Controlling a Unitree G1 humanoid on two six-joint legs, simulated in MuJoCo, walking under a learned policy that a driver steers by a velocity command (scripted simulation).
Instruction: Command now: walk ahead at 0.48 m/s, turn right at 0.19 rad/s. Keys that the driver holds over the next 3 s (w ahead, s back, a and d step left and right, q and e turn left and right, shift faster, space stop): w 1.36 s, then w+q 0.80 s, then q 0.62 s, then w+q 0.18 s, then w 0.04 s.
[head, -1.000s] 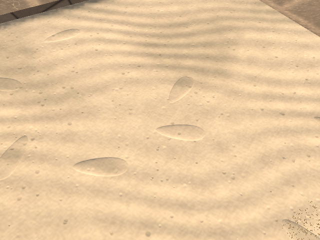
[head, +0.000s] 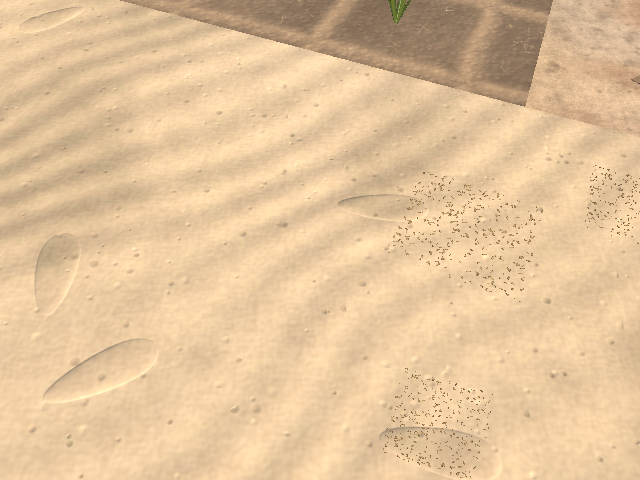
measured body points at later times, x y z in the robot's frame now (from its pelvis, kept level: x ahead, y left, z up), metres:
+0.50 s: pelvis +0.27 -0.05 +0.00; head +0.29 -0.06 +0.45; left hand +0.26 +0.21 -0.14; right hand +0.39 -0.30 -0.13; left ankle +0.39 +0.10 -0.68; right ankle +0.21 -0.11 -0.75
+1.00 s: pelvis +0.55 +0.00 +0.00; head +0.57 +0.01 +0.45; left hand +0.66 +0.25 -0.14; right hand +0.53 -0.26 -0.14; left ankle +0.53 +0.05 -0.75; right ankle +0.63 -0.17 -0.68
